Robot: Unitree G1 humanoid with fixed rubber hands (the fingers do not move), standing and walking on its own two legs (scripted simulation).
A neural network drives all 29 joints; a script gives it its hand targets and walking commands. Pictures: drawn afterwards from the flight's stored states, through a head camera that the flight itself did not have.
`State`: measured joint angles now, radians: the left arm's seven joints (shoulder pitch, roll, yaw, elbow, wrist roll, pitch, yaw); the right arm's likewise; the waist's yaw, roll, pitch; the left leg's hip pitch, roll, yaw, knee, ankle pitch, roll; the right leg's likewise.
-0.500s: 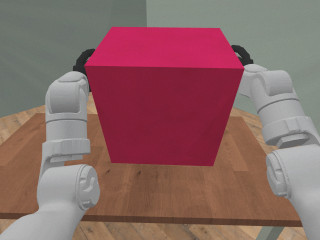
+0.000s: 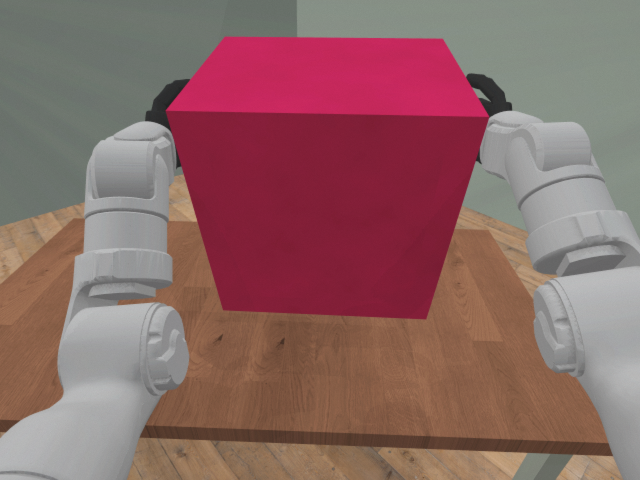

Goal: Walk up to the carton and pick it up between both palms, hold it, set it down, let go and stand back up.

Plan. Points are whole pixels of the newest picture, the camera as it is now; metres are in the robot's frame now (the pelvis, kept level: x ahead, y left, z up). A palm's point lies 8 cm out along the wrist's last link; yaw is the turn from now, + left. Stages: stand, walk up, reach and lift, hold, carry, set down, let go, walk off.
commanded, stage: hold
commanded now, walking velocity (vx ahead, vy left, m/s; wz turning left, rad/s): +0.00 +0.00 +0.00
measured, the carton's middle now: (327, 180) +0.40 +0.00 +0.26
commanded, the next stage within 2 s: none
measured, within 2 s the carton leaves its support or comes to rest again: neither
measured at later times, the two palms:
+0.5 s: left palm (173, 143) +0.37 +0.17 +0.33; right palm (496, 133) +0.37 -0.19 +0.34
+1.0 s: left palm (174, 142) +0.37 +0.17 +0.32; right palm (497, 132) +0.37 -0.19 +0.34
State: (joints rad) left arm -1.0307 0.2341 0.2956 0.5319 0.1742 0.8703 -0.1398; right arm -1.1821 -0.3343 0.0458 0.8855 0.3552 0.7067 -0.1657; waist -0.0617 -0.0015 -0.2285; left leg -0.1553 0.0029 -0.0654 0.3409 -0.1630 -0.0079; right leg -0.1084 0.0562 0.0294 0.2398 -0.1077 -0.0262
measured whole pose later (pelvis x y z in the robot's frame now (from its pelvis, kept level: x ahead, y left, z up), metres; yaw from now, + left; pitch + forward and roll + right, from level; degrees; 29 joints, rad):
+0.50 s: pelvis +0.01 -0.01 +0.00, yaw +0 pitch -3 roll -1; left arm -0.98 0.19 0.33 0.42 0.21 0.90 -0.14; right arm -1.13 -0.32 0.06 0.79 0.37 0.73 -0.23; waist -0.07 0.00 -0.21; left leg -0.11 0.02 -0.07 0.34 -0.19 -0.02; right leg -0.06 0.07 0.03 0.23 -0.13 -0.04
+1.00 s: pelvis +0.00 -0.01 +0.00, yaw +0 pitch -1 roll -1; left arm -1.02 0.22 0.31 0.53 0.19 0.86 -0.14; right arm -1.18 -0.33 0.05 0.88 0.36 0.70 -0.20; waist -0.06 -0.01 -0.23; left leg -0.14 0.01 -0.07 0.33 -0.16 -0.02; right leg -0.10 0.07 0.03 0.24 -0.11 -0.04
